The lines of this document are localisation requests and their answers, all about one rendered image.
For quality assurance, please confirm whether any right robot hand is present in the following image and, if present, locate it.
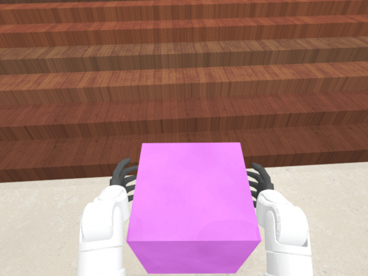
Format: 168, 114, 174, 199
246, 163, 274, 208

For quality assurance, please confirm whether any robot right forearm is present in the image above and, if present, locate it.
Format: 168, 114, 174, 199
256, 190, 313, 276

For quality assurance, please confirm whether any robot left forearm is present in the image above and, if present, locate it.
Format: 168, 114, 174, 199
77, 185, 130, 276

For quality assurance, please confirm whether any carton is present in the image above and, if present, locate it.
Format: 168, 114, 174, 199
126, 143, 262, 274

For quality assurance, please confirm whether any left robot hand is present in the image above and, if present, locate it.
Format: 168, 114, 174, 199
109, 158, 139, 202

